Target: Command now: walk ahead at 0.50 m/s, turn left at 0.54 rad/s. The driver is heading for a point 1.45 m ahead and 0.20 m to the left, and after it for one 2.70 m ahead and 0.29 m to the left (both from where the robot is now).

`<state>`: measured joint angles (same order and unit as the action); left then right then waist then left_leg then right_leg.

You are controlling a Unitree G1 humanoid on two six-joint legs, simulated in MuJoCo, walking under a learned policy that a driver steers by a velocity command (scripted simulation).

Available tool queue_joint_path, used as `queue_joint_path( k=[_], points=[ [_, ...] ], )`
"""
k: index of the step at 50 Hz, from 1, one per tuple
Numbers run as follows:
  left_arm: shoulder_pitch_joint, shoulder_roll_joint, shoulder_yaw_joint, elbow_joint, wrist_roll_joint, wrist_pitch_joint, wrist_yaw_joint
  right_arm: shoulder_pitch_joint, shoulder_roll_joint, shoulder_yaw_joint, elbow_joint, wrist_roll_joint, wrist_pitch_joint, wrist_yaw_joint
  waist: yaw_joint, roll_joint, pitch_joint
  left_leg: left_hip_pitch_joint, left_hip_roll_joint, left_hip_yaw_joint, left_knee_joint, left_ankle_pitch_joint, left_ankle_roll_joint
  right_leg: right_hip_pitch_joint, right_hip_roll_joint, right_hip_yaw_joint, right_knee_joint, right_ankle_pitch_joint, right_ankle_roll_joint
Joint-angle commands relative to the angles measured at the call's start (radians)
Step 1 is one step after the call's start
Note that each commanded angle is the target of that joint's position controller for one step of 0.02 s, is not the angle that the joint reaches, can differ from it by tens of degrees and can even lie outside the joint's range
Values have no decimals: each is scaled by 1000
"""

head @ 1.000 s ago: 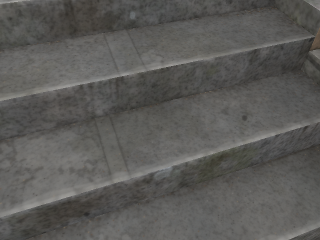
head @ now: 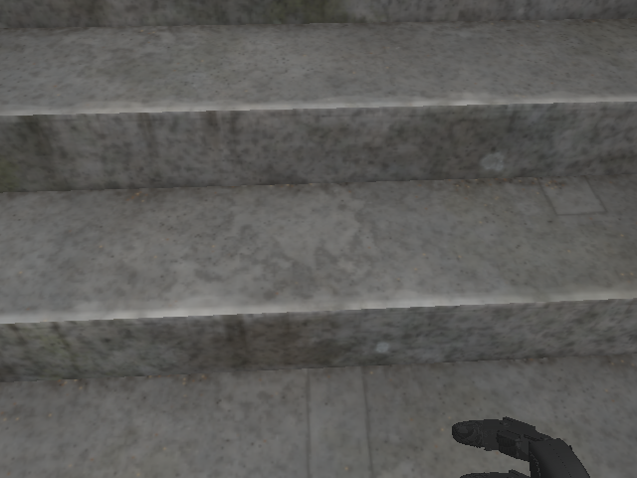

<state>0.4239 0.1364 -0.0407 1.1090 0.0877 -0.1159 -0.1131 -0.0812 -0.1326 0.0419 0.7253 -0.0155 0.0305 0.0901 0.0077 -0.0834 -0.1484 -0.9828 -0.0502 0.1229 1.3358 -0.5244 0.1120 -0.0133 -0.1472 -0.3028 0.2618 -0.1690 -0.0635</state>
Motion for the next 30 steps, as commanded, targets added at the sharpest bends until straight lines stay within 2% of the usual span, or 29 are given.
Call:
queue_joint_path(
  k=[1,2,3,4,5,7,8,9,10,11,12,13,14,15,16,17,18,19,20,21,22,23,24,25,26,27,28,29,30],
  points=[
    [61,201,45,-57,48,-10,-18,518,-208,-81,122,0,-19,-44,-198,52,-260,869,-9,-420,-438,288,186,-420,-44,125,638,1042,-120],
    [-89,167,60,-83,4,23,-34,691,-266,-97,203,-46,-26,-42,-251,228,-136,948,112,-774,-768,97,241,-790,128,243,1045,212,-59],
    [-92,135,58,-119,-33,31,-35,698,-312,-119,195,-50,-40,-52,-224,319,-134,944,176,-999,-907,20,207,-946,173,506,1411,246,-70],
    [-139,115,62,-127,-32,27,-12,669,-248,-111,246,-39,-57,-51,-183,316,-44,843,178,-935,-895,52,193,-1043,202,560,1648,268,-76],
    [-196,81,49,-158,-28,26,9,604,-156,-95,289,-29,-70,-42,-122,195,8,778,158,-837,-839,155,205,-1137,227,563,1794,239,-99],
    [-252,33,17,-208,-11,29,32,399,-35,-50,308,-21,-79,-24,15,71,18,651,121,-653,-812,259,169,-1227,193,547,1882,172,-153],
    [-238,61,20,-218,-12,47,42,334,0,-31,320,-40,-86,-10,68,14,38,576,107,-568,-831,331,160,-1235,163,502,1835,183,-159],
    [-229,78,20,-214,-15,57,47,305,4,-26,324,-34,-100,-10,90,37,57,523,88,-481,-851,353,143,-1251,130,454,1819,120,-154],
    [-246,100,23,-218,-33,63,51,285,-22,-33,312,-40,-114,-12,86,47,64,450,65,-404,-892,349,135,-1204,108,398,1750,88,-137],
    [-266,111,28,-224,-37,56,62,277,-32,-29,290,-52,-138,-22,86,68,70,366,39,-371,-927,344,120,-1125,98,366,1688,90,-112],
    [-336,81,9,-256,-52,57,64,388,-59,-28,313,-76,-140,-33,36,166,51,387,58,-445,-959,339,152,-1169,120,330,1923,-26,-91],
    [-440,53,-11,-302,-53,57,70,530,-43,-21,379,-91,-129,-44,-8,176,64,509,110,-522,-952,307,152,-1335,131,353,2049,-177,-110],
    [-520,58,-22,-340,-45,54,81,605,-22,-16,418,-104,-123,-42,-40,116,101,622,139,-543,-945,250,137,-1464,117,404,1978,-258,-138],
    [-574,70,-28,-371,-41,46,91,633,-24,-15,426,-111,-126,-42,-58,97,106,693,144,-547,-935,238,121,-1518,101,416,1867,-287,-148],
    [-655,90,-28,-420,-33,48,101,679,-47,-14,442,-117,-136,-29,-68,40,56,708,128,-542,-945,212,95,-1438,65,372,1600,-166,-127],
    [-699,92,-29,-453,-35,56,110,672,-72,-21,420,-107,-145,-24,-76,87,70,653,135,-551,-985,231,111,-1376,35,350,1484,-106,-100],
    [-801,62,-40,-502,-24,85,105,528,-96,-23,338,-60,-142,4,-34,91,112,339,156,-506,-1192,226,141,-1011,33,228,1253,-244,-54],
    [-804,14,-46,-523,-35,92,90,487,-121,-26,271,-22,-156,13,-16,205,137,108,171,-522,-1269,341,166,-694,69,163,1264,-274,2],
    [-702,15,-41,-510,-57,101,77,477,-174,-38,266,-10,-162,23,41,256,101,100,204,-520,-1226,709,194,-532,127,143,1309,-151,32],
    [-610,67,-20,-477,-55,111,67,455,-232,-58,238,14,-171,22,85,222,55,322,219,-484,-1126,1177,184,-552,178,137,1186,-173,42],
    [-555,167,16,-455,-55,101,63,459,-283,-86,221,40,-184,21,97,224,10,577,212,-454,-1022,1540,171,-575,240,95,947,-268,18],
    [-382,226,45,-403,-57,83,75,475,-271,-106,241,0,-193,33,112,213,-79,686,171,-409,-757,1713,109,-435,207,256,786,-156,-48],
    [-110,239,52,-311,-41,70,75,615,-105,-84,263,-55,-193,38,106,-56,-380,387,41,-407,-399,1266,63,32,6,736,618,21,-255],
    [104,293,69,-247,-2,88,76,612,-56,-86,293,-50,-164,58,203,-263,-333,52,-129,-480,58,390,22,149,-182,1323,193,-426,-349],
    [115,281,68,-196,0,68,82,489,-86,-108,299,-18,-146,59,221,-217,-34,-169,-84,-523,394,503,48,-59,-140,1329,123,-891,-239],
    [-54,283,78,-190,-40,52,82,451,-89,-112,301,6,-141,38,124,-154,133,-199,-42,-437,493,582,56,-283,-143,1172,169,-814,-230],
    [-144,160,55,-169,-41,48,84,404,-80,-105,289,-1,-135,14,73,26,83,-152,-22,-408,569,595,92,-360,-152,1017,200,-611,-236],
    [-169,29,24,-127,-42,54,86,349,-60,-95,274,-14,-130,-2,36,148,65,-141,-8,-410,576,628,130,-402,-143,890,222,-482,-214],
    [-234,-61,2,-111,-38,56,92,334,-36,-80,266,-21,-119,-9,-12,128,50,-135,17,-414,611,625,151,-444,-127,816,199,-369,-187]
  ],
)
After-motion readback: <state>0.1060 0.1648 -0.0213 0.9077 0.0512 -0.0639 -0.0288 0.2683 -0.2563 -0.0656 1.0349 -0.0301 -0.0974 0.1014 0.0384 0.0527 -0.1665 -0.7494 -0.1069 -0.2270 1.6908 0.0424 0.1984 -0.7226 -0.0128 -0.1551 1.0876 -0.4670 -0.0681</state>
